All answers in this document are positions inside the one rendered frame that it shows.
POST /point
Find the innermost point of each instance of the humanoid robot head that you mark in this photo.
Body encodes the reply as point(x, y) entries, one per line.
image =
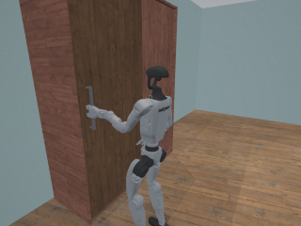
point(156, 72)

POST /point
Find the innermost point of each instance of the right robot hand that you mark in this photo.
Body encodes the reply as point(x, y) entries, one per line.
point(142, 143)

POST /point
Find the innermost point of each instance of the left robot forearm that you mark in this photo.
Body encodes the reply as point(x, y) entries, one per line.
point(111, 117)

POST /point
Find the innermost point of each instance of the robot left upper arm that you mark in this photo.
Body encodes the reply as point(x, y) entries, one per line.
point(141, 108)

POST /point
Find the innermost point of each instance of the left robot hand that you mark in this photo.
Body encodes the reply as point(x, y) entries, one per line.
point(92, 111)

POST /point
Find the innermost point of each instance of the robot torso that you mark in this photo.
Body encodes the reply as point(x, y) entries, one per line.
point(152, 130)

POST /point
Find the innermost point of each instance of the wardrobe door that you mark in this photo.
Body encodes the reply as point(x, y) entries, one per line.
point(157, 50)
point(106, 42)

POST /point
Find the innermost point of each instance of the handle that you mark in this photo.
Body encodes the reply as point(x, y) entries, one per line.
point(93, 127)

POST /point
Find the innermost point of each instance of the robot right upper arm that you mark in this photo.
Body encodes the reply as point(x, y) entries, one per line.
point(169, 117)

